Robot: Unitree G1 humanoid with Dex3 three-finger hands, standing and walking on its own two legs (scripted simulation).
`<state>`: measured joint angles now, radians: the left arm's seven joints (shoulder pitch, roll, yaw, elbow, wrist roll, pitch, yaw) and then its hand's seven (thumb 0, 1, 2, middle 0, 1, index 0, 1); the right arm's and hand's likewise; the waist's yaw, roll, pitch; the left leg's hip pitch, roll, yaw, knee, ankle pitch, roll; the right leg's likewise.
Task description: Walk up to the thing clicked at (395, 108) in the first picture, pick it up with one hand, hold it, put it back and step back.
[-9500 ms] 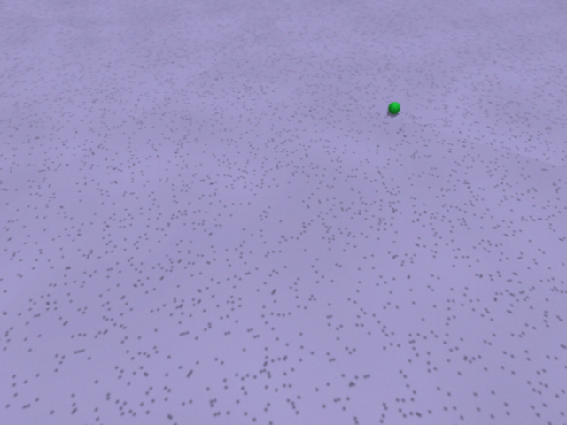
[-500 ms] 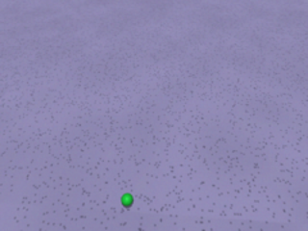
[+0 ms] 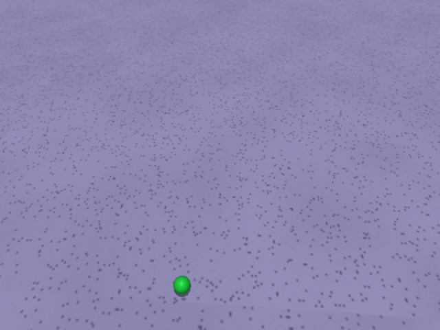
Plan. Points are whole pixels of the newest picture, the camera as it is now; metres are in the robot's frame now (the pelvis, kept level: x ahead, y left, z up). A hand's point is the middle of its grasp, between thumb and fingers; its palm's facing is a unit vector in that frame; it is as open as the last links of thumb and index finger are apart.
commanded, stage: stand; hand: left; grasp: from above
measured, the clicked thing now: (181, 284) +0.44 +0.20 -0.75
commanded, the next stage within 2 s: rise first in 0.56 s
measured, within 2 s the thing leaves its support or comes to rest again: neither
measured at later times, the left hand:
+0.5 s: hand out of the picture +0.07 +0.26 -0.15, palm faces -0.03 -0.94 -0.35, open 7.4 cm
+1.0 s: hand out of the picture +0.15 +0.26 -0.17, palm faces -0.07 -0.92 -0.39, open 10.6 cm
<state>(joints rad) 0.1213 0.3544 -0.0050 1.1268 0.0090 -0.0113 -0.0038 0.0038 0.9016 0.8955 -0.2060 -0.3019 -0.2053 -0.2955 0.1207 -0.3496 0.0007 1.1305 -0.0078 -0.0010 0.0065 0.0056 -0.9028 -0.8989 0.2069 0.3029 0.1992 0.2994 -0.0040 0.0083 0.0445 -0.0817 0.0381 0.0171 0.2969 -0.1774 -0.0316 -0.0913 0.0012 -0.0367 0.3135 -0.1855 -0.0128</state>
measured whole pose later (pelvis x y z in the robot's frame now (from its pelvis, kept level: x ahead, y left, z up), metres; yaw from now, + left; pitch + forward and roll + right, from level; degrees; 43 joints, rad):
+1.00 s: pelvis -0.01 +0.01 -0.03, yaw +0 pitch +8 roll +0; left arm -0.01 0.32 0.13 0.95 0.16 0.03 0.00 0.00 0.16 0.94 -0.13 -0.88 -0.14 -0.87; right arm 0.25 -0.24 -0.03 0.75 0.03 -0.03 -0.02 0.01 -0.90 -0.90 0.21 0.30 0.20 0.30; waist -0.03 0.00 -0.02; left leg -0.49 0.03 0.01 0.68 -0.33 -0.02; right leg -0.49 -0.02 -0.04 0.67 -0.32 0.00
